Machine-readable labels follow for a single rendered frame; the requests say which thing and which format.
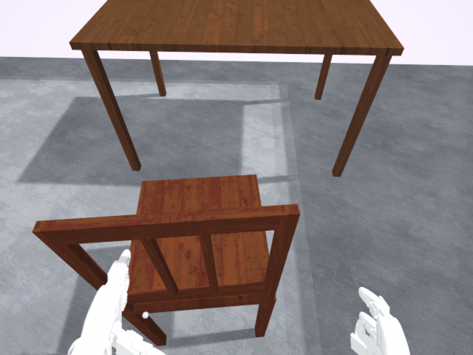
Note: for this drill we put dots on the table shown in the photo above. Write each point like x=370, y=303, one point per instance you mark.
x=317, y=27

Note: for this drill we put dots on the chair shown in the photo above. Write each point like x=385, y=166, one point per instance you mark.
x=195, y=243

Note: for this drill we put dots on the left robot hand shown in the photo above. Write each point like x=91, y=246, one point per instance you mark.
x=106, y=309

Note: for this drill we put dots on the robot left forearm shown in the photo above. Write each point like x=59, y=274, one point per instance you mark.
x=91, y=345

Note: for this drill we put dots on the right robot hand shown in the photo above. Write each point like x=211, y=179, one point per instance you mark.
x=386, y=334

